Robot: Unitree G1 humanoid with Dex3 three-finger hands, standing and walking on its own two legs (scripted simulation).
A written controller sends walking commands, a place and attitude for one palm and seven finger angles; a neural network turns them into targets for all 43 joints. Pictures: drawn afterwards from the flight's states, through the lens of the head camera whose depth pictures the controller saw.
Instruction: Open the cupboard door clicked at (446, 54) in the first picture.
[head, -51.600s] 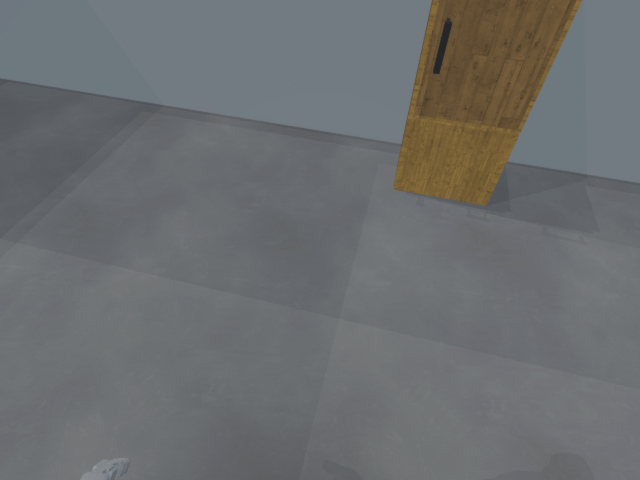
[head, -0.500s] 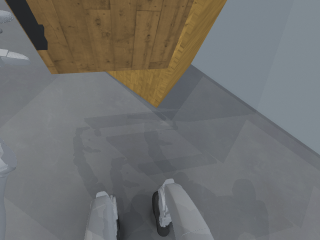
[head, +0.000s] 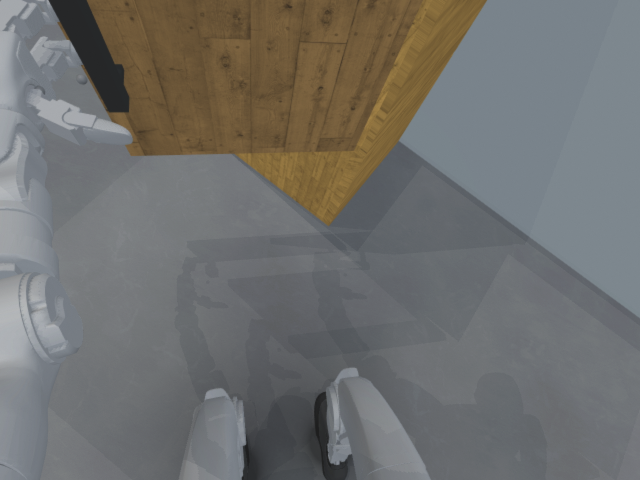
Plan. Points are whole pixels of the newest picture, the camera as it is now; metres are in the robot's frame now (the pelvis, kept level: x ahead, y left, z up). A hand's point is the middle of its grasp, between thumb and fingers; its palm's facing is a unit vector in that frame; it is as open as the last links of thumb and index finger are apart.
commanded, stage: slide the fingers in behind the handle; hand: left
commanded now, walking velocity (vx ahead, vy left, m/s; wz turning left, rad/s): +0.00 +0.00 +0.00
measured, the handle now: (95, 37) +0.60 +0.20 +0.06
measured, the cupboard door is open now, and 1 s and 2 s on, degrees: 44 44 44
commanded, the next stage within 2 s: close the thumb around the handle in 1.04 s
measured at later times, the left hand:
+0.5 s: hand (113, 82) +0.55 +0.18 +0.05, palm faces +0.04 -1.00 +0.00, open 14.0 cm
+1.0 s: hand (120, 79) +0.55 +0.17 +0.05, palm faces +0.04 -1.00 -0.02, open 14.0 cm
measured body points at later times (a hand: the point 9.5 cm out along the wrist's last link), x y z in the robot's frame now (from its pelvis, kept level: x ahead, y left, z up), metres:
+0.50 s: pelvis +0.00 -0.01 +0.00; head +0.18 +0.02 +0.41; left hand +0.54 +0.24 +0.05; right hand +0.00 -0.27 -0.11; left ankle +0.00 +0.10 -0.62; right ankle +0.04 -0.14 -0.62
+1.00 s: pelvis +0.00 -0.01 +0.00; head +0.18 +0.02 +0.41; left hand +0.54 +0.23 +0.06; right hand -0.01 -0.26 -0.11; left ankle +0.00 +0.10 -0.62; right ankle +0.04 -0.14 -0.62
